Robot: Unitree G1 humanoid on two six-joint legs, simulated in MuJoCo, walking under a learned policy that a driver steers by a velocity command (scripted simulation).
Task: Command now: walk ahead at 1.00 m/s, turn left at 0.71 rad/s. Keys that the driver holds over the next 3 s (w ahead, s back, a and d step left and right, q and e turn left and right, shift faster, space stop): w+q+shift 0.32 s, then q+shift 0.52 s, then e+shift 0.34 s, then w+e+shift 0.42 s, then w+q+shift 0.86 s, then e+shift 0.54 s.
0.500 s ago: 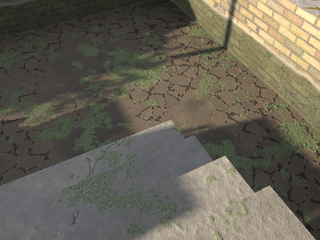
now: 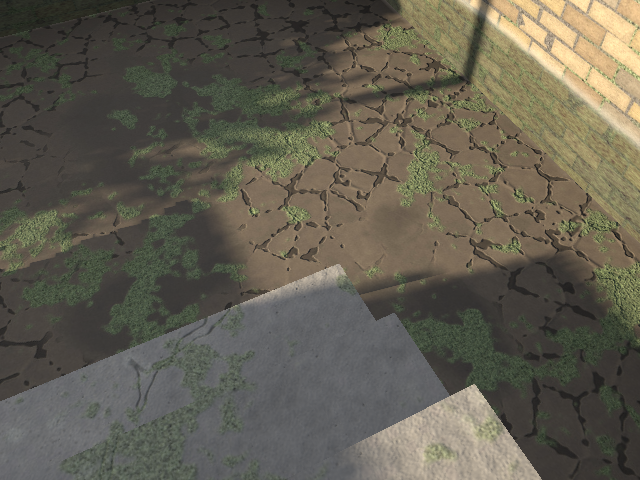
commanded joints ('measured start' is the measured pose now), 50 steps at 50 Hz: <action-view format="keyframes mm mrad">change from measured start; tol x64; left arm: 1 25 110 28 -41 -16 -43 7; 50 39 138 2 -97 -71 11 -21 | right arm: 1 -28 -51 -25 -83 -22 24 29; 50 -148 47 86 -336 94 41 84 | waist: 1 16 -93 30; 50 75 -118 -105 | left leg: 1 -167 80 19 -260 147 -36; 7 155 -5 131 -699 1144 62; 14 657 -36 74 -987 663 273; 15 781 22 -42 -664 1445 208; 31 -171 -250 -347 -315 216 18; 36 -927 -258 -41 929 -543 -216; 50 104 -11 170 -807 183 -119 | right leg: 1 -44 -402 323 -194 612 -157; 10 -171 -249 -149 179 228 52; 12 -18 -264 -144 618 758 25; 14 -358 -36 -125 1592 -213 16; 32 380 -21 135 -466 947 27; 35 1262 -615 570 96 2155 -608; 40 -213 -397 206 -347 998 -306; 50 -116 -243 119 -319 269 -108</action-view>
